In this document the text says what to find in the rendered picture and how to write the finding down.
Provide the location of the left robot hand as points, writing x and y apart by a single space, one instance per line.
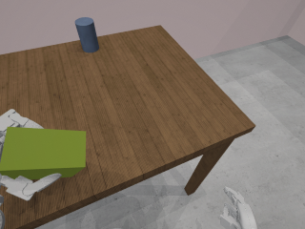
21 187

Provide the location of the right robot hand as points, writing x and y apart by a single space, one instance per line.
240 218

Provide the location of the sponge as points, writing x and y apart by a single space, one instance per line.
35 153

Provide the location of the table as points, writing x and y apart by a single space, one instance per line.
146 107

